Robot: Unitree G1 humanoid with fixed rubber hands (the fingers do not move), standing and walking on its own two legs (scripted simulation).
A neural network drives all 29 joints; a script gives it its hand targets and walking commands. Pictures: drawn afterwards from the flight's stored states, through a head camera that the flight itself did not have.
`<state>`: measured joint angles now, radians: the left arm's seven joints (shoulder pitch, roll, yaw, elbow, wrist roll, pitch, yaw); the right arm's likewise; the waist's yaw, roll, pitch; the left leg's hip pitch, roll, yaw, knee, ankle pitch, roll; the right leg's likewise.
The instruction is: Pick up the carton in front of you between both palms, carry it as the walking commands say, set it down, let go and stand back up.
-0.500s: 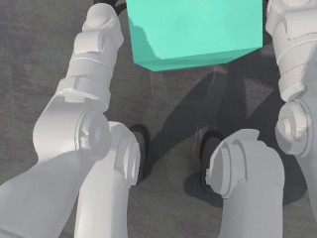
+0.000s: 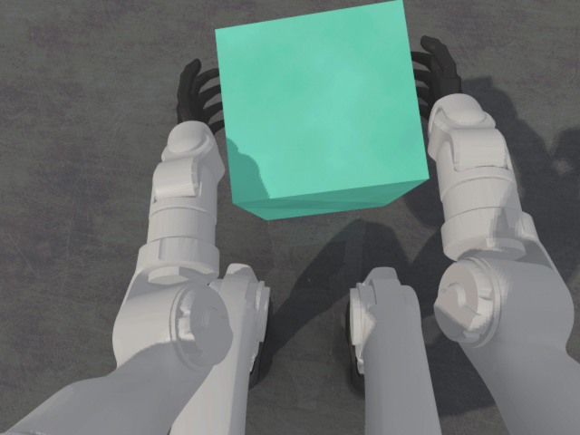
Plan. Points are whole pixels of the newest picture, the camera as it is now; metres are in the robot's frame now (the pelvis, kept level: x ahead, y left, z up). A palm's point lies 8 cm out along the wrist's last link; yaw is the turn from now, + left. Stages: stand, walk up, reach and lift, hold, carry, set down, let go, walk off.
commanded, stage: reach and lift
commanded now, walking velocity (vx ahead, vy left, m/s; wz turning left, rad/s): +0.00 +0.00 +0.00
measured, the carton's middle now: (317, 136) +0.51 -0.02 -0.14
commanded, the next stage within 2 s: none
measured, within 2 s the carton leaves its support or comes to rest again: neither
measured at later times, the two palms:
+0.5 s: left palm (130, 85) +0.47 +0.13 +0.09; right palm (504, 73) +0.48 -0.17 +0.08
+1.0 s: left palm out of the picture +0.43 +0.14 +0.24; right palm out of the picture +0.42 -0.16 +0.23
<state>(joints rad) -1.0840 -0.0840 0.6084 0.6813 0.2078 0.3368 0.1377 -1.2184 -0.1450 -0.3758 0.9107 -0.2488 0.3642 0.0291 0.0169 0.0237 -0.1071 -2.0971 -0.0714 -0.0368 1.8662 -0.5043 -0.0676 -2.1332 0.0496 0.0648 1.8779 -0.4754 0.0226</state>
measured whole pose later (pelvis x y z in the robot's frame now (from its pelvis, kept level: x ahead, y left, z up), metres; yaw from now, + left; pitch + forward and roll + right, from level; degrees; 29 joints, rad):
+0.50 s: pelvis +0.04 +0.00 +0.12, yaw -1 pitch +37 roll +1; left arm -0.76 -0.13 0.48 0.56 0.18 0.36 0.11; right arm -0.82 0.00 -0.36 0.66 -0.23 0.40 0.01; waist 0.02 0.03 -0.24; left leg -1.65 -0.06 -0.05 1.50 -0.50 -0.04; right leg -1.67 0.04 0.06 1.51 -0.48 0.02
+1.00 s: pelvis +0.09 +0.00 +0.26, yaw -2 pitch +18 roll +0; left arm -0.43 -0.17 0.38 0.51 0.22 0.36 0.06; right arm -0.43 0.12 -0.33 0.53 -0.24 0.39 0.00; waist 0.01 0.02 -0.18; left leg -0.87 -0.03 -0.07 0.94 -0.39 -0.02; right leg -0.89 0.03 0.06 0.94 -0.37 0.01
